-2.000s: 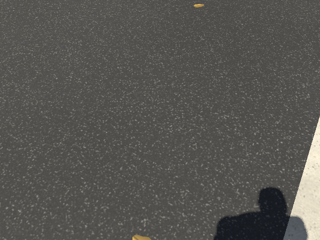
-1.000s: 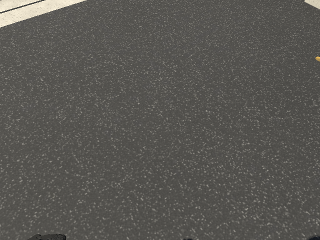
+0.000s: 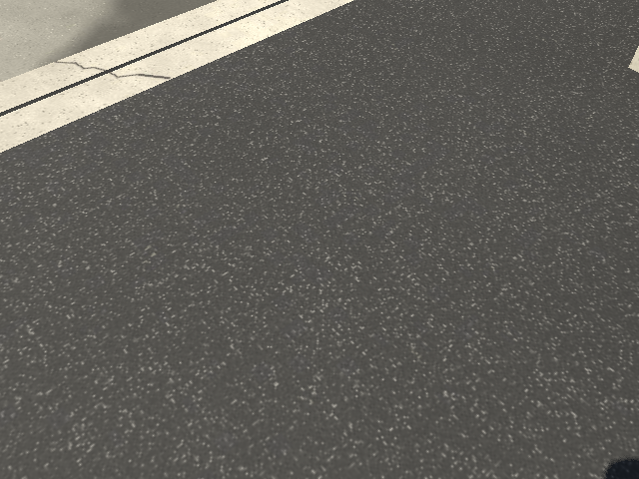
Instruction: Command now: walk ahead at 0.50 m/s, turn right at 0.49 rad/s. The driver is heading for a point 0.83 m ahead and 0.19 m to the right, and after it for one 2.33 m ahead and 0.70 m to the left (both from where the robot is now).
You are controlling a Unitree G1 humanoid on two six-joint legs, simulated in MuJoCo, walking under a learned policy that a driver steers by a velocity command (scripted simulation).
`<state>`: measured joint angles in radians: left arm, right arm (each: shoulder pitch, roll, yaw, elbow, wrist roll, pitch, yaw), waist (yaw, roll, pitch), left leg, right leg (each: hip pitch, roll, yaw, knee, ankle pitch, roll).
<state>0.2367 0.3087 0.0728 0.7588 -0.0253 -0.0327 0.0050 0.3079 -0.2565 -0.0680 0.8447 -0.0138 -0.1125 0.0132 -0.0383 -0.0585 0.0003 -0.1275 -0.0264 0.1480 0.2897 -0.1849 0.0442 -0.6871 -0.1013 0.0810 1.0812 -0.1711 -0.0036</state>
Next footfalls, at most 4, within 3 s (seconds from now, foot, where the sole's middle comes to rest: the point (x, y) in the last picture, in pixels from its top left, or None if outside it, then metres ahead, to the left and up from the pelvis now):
0.28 right None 0.29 -0.17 -0.78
0.78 left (342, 428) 0.62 -0.06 -0.78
1.28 right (480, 364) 0.76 -0.40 -0.78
1.72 left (369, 349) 0.81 -0.14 -0.78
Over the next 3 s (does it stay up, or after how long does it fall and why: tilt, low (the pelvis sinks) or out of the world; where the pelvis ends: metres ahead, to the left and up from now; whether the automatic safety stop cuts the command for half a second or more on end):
stays up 0.72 -0.21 -0.01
